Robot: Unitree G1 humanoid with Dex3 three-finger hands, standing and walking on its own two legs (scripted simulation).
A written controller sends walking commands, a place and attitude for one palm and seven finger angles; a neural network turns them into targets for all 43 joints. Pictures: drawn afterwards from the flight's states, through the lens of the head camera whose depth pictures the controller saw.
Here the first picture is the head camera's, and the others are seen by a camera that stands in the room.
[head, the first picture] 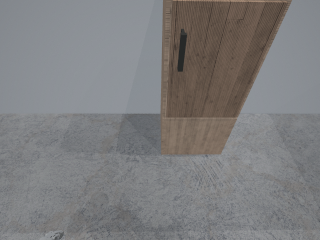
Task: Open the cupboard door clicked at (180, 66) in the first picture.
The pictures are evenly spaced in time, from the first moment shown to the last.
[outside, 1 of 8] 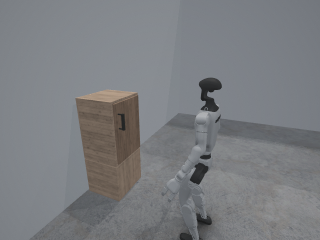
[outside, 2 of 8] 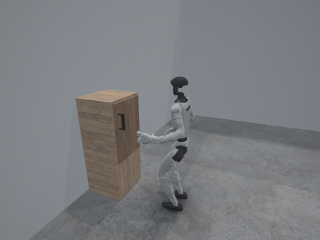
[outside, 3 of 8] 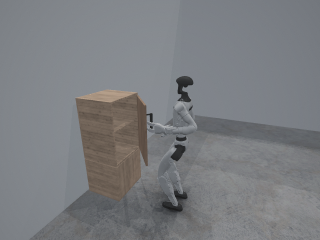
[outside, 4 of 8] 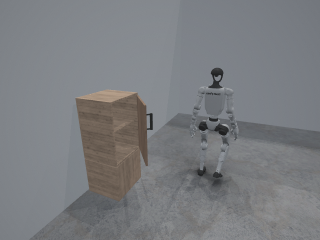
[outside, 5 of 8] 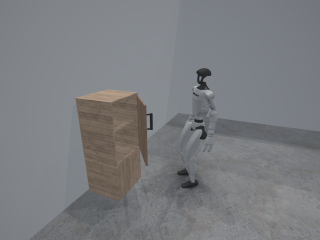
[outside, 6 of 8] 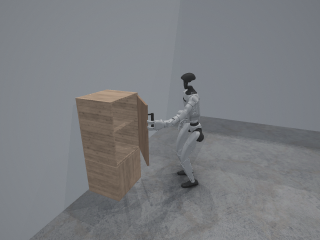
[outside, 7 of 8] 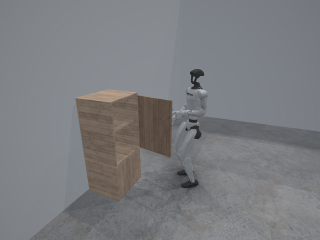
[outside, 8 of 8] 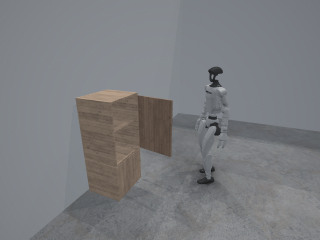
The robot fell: no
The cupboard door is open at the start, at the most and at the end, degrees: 0 83 82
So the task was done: yes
